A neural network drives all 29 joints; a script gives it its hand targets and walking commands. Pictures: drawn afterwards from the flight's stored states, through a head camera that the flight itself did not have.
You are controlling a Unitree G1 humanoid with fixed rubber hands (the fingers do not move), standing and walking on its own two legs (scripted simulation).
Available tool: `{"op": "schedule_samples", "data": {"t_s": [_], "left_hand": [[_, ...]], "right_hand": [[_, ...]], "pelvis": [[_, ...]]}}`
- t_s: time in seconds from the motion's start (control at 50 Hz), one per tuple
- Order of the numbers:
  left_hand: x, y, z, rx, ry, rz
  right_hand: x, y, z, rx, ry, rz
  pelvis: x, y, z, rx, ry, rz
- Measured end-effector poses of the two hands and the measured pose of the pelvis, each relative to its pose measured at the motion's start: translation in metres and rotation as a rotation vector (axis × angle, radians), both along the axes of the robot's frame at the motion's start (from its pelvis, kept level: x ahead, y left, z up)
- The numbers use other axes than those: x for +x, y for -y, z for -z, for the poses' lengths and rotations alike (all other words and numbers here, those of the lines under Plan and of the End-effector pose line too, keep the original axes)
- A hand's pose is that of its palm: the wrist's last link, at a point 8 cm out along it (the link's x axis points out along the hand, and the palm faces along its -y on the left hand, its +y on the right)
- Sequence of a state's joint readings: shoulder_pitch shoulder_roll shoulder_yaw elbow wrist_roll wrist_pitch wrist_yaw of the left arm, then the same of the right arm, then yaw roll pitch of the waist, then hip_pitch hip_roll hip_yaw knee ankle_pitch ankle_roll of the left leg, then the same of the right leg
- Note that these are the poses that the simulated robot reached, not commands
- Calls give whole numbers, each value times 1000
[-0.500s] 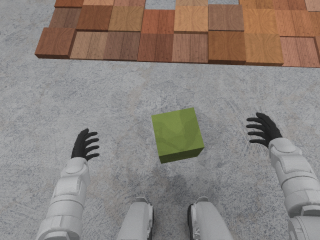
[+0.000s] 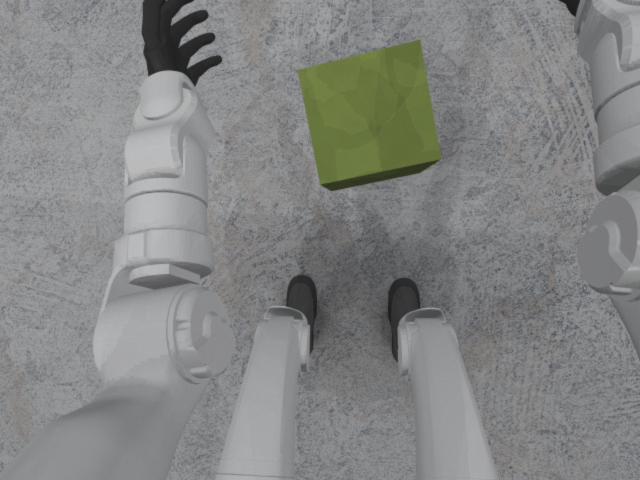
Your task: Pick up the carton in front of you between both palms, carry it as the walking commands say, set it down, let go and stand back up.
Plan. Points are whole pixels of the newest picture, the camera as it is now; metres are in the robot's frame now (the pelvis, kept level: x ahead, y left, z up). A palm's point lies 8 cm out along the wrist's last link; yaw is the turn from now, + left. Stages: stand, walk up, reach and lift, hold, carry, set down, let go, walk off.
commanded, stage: reach and lift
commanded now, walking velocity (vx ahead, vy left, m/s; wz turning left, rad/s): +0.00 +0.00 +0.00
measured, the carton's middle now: (367, 129) +0.55 -0.01 -0.53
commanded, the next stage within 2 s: none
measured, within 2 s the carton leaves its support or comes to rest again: leaves its support in 1.80 s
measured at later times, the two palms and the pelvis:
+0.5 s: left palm (241, 126) +0.52 +0.18 -0.31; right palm (496, 80) +0.57 -0.19 -0.32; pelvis +0.01 +0.01 -0.14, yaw +3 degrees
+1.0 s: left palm (265, 144) +0.51 +0.18 -0.46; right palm (458, 107) +0.57 -0.18 -0.46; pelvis -0.03 +0.01 -0.27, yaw +4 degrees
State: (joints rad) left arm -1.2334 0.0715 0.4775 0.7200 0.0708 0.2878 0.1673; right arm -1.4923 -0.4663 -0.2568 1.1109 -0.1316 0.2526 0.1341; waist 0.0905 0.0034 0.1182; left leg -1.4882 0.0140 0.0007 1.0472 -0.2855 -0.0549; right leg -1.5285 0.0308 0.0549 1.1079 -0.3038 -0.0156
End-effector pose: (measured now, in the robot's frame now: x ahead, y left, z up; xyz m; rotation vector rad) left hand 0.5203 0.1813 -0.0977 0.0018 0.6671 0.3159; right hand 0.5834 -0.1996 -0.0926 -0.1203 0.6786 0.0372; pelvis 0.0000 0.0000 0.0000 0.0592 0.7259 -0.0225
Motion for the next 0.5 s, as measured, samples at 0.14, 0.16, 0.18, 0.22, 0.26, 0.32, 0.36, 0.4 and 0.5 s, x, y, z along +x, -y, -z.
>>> {"op": "schedule_samples", "data": {"t_s": [0.14,0.16,0.18,0.22,0.26,0.32,0.36,0.4,0.5], "left_hand": [[7,3,32,1,-6,-1],[6,3,38,0,-9,-1],[4,3,45,-1,-13,-2],[2,3,60,-4,-23,-2],[-1,2,78,-7,-34,-1],[-3,1,109,-8,-44,3],[-3,0,132,-9,-47,9],[-4,0,156,-10,-49,16],[-5,0,214,-5,-42,35]], "right_hand": [[11,-4,34,3,-2,-2],[10,-5,40,5,-6,0],[8,-7,47,7,-11,3],[5,-10,63,11,-23,10],[1,-12,81,12,-34,16],[-4,-15,114,8,-44,26],[-8,-15,139,3,-46,35],[-11,-13,165,-3,-45,44],[-16,-5,224,-19,-25,61]], "pelvis": [[22,1,0,10,-91,-2],[25,1,2,11,-106,-3],[27,1,5,13,-121,-5],[30,0,12,14,-151,-8],[32,-1,24,15,-178,-11],[32,-3,49,16,-207,-15],[29,-5,68,18,-217,-18],[24,-7,89,19,-218,-20],[8,-11,143,21,-190,-23]]}}
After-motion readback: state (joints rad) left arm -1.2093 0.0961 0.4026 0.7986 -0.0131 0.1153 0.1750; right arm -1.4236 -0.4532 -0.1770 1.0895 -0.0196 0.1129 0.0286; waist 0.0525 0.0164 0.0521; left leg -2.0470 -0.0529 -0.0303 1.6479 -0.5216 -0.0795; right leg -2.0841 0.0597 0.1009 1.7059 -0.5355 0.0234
